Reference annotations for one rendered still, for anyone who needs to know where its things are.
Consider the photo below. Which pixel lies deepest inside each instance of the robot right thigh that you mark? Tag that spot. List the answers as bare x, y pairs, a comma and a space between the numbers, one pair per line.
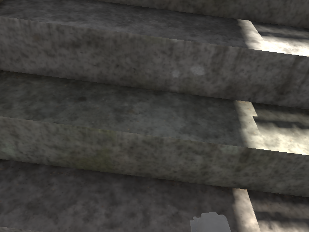
209, 222

